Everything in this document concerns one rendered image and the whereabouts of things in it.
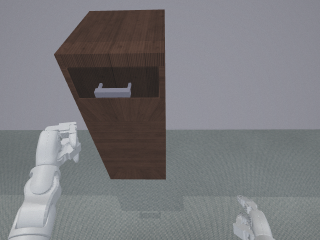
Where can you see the handle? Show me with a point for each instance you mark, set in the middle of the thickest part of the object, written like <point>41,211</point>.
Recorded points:
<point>113,92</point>

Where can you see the left robot forearm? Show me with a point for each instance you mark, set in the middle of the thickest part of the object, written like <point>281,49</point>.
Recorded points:
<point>35,218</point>

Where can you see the robot left hand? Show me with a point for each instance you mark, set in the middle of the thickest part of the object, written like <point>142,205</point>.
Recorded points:
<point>49,145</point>

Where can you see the cabinet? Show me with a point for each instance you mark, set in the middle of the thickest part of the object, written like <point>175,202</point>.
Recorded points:
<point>128,132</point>

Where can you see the robot right hand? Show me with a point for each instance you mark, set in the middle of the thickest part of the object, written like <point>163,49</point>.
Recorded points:
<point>249,227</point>

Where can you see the drawer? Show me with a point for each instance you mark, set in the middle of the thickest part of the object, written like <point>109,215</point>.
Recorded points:
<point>144,80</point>

